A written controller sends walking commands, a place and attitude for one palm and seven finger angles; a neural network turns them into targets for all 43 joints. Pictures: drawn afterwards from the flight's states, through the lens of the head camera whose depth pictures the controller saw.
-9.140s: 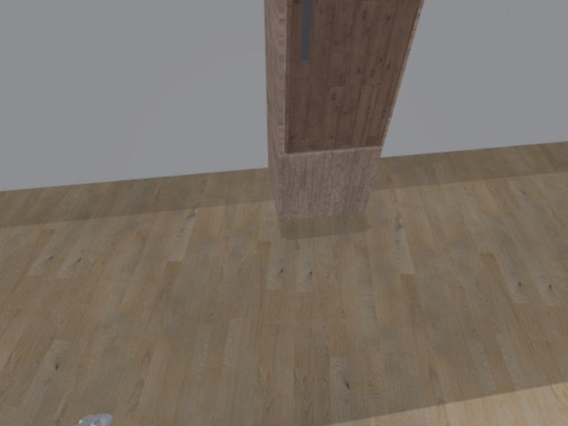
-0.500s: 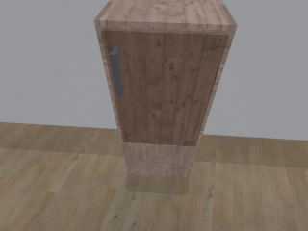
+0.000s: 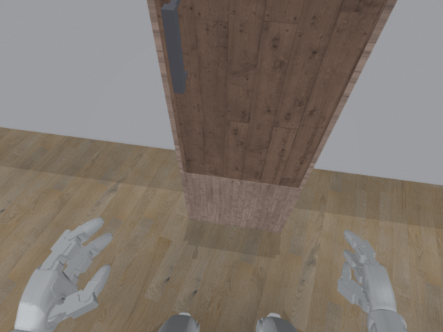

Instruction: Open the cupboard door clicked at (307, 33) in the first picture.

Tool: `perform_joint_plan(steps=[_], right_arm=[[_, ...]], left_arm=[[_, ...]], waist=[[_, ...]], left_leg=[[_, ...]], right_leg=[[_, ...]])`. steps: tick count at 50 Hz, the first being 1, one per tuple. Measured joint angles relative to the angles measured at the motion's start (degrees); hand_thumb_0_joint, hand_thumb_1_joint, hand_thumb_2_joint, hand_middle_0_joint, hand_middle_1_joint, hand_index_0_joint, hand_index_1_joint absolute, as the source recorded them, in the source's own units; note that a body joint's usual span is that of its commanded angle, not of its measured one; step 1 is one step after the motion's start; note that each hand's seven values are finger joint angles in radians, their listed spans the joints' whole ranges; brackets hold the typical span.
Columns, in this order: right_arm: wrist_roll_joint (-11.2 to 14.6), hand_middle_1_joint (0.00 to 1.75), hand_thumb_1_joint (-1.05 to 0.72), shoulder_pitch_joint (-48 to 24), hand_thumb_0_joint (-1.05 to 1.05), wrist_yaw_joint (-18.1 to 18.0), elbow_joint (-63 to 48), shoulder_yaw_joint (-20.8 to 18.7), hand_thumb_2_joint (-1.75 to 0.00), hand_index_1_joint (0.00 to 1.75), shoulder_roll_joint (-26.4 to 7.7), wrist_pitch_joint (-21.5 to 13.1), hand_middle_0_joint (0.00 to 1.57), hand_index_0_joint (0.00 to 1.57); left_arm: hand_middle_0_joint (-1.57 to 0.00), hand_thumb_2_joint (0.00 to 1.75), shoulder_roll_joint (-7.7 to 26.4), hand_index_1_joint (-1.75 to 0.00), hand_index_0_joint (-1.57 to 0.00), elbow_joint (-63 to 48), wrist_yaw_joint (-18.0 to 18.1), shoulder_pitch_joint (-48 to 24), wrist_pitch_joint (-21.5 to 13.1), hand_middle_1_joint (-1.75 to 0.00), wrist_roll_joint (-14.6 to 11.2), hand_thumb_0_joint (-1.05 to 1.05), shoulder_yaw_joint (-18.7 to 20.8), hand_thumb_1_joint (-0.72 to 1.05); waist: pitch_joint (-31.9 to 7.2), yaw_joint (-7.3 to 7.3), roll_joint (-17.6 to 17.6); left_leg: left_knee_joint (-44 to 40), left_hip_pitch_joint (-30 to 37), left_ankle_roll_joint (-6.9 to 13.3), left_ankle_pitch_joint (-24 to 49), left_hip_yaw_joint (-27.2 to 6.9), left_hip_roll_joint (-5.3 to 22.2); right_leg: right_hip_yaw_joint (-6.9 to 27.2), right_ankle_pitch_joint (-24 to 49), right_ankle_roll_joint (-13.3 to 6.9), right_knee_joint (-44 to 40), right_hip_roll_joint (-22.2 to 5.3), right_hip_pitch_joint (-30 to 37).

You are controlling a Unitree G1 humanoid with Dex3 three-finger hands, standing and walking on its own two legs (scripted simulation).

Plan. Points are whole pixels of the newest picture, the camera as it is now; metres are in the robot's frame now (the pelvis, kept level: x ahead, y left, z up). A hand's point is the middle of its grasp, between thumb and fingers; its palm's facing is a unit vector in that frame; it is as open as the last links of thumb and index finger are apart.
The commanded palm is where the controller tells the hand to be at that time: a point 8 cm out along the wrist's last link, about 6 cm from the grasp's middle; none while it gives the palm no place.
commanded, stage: raise the hand with hooked fingers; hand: left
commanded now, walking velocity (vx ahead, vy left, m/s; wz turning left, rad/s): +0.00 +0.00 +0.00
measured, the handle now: (177, 48) +0.57 +0.16 +0.19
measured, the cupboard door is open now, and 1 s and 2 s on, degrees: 0 0 0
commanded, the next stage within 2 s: move the hooked fingers beside the handle in 1.70 s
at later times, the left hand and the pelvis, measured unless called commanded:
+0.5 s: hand (60, 233) +0.22 +0.26 +0.10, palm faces -0.01 -1.00 -0.06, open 11.5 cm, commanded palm +0.19 +0.31 +0.12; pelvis +0.02 +0.02 +0.03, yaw +1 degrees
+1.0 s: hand (27, 173) +0.28 +0.30 +0.17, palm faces +0.02 -1.00 -0.05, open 13.8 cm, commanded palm +0.25 +0.34 +0.18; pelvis +0.01 +0.03 +0.06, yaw +1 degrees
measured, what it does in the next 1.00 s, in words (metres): rises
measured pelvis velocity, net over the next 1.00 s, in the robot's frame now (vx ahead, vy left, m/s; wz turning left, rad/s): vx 0.01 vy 0.03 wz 0.01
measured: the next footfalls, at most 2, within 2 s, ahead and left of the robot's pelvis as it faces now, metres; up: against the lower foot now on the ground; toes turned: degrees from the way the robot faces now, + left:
none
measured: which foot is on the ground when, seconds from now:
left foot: down 0.00-1.00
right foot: down 0.00-1.00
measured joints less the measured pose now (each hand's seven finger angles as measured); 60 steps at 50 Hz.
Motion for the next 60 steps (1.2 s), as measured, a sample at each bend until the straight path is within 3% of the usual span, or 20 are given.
perform_joint_plan(steps=[6, 10, 14, 21, 30, 44, 60], right_arm=[[-0.11, 0.3, -0.91, 0.42, 0.01, -1.16, 0.37, 0.38, -0.9, 0.3, 1.85, 2.52, 0.2, 0.2], [-0.05, 0.3, -0.91, 1.58, 0.01, -1.45, 0.99, 1.85, -0.9, 0.3, 3.66, 4.2, 0.2, 0.2], [0.11, 0.3, -0.9, 3.33, 0.01, -1.63, 1.12, 3.37, -0.9, 0.3, 4.36, 5.21, 0.2, 0.2], [0.36, 0.3, -0.9, 6.6, 0.02, -1.77, 1.68, 4.14, -0.9, 0.3, 2.49, 4.41, 0.2, 0.21], [0.79, 0.3, -0.9, 7.62, 0.02, -2.39, 1.71, 3.98, -0.9, 0.3, 0.11, 3.39, 0.2, 0.2], [1.14, 0.3, -0.9, 6.63, 0.01, -3.66, 1.91, 6.54, -0.9, 0.3, 0.83, 3.87, 0.2, 0.2], [1.72, 0.3, -0.9, 7.43, 0.01, -5.07, 3.27, 6.95, -0.9, 0.3, 0.07, 5.97, 0.2, 0.21]], left_arm=[[-0.23, 0.72, 0.07, -0.57, -0.23, -11.54, 4.27, 1.94, 8.06, -0.57, 2.01, 0.01, 0.4, 0.49], [-0.23, 0.68, 1.74, -0.63, -0.24, -14.5, 5.54, 1.05, 11.12, -0.62, 2.7, 0.01, 0.78, 0.4], [-0.24, 0.64, 4.02, -0.69, -0.25, -13.5, 5.34, -0.27, 13.69, -0.68, 1.71, 0.01, 2.2, 0.3], [-0.25, 0.57, 5.65, -0.79, -0.26, -11.87, 5.37, -2.25, 14.99, -0.79, -0.32, 0.0, 4.12, 0.14], [-0.27, 0.48, 6.8, -0.93, -0.27, -11.35, 6.37, -6.18, 17.75, -0.92, 0.85, 0.0, 3.47, -0.07], [-0.29, 0.35, 9.76, -1.13, -0.3, -3.69, 4.69, -18.35, 25.18, -1.13, 1.14, -0.01, 6.56, -0.39], [-0.3, 0.3, 13.36, -1.2, -0.3, 4.61, 2.3, -30.78, 30.31, -1.2, 2.28, -0.02, 9.48, -0.5]], waist=[[0.69, 0.7, 0.93], [0.75, -0.29, 1.64], [0.62, -1.44, 2.19], [0.54, -2.2, 2.54], [0.94, -2.39, 2.31], [2.06, -1.32, 2.76], [3.54, -1.17, 2.93]], left_leg=[[0.78, 0.47, 0.36, -1.17, -2.09, 0.53], [-1.7, 1.75, 0.6, -0.01, -2.56, 0.47], [-4.39, 3.2, 0.88, 1.21, -2.12, 0.36], [-7.88, 6.24, 1.56, 2.6, -1.23, 0.0], [-11.6, 11.16, 2.22, 4.09, -0.66, -0.49], [-18.91, 19.47, 2.39, 7.3, -0.34, -0.78], [-25.93, 25.41, 1.98, 10.42, -0.1, -0.83]], right_leg=[[-2.08, -0.55, 0.17, -1.35, 0.53, 2.16], [-2.6, 0.74, 0.4, -4.53, 0.64, 4.03], [-2.23, 2.12, 0.75, -7.33, 0.7, 5.44], [-1.42, 3.8, 1.46, -10.93, 0.59, 8.34], [-0.91, 5.55, 2.13, -14.9, 0.37, 13.34], [-0.71, 8.79, 2.35, -22.29, 0.53, 21.71], [-0.56, 11.35, 1.98, -28.41, 0.86, 27.21]])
